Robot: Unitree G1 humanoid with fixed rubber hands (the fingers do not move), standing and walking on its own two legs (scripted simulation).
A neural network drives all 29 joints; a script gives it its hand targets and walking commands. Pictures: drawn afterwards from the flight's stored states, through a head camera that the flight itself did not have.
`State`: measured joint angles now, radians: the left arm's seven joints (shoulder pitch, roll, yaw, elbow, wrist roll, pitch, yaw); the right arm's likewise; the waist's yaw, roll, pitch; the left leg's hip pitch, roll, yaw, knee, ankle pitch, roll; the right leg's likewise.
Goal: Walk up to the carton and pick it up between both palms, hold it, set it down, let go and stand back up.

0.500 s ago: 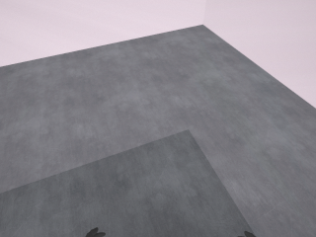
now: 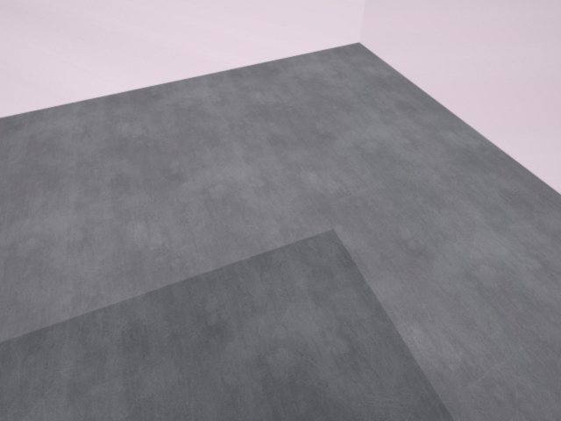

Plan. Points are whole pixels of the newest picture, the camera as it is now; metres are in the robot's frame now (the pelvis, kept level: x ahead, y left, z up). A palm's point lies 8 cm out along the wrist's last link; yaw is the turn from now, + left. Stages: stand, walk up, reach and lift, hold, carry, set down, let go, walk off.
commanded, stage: walk up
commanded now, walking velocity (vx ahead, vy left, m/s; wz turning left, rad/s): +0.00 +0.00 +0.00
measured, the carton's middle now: out of the picture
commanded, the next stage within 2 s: none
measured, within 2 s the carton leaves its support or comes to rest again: neither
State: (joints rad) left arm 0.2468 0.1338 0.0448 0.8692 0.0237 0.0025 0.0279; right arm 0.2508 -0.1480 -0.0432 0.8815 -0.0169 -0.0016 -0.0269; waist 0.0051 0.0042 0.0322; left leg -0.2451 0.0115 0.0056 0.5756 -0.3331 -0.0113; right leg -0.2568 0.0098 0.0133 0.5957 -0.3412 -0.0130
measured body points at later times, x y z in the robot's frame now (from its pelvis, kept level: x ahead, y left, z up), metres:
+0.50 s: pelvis +0.01 +0.08 -0.02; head +0.02 +0.14 +0.42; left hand +0.04 +0.40 -0.16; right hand +0.21 -0.13 -0.11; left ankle +0.02 +0.23 -0.73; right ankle -0.01 -0.10 -0.70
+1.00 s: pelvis -0.01 +0.13 +0.00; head -0.02 +0.12 +0.45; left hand -0.14 +0.40 -0.10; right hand +0.29 +0.06 -0.10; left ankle -0.12 +0.26 -0.62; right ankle +0.13 +0.10 -0.73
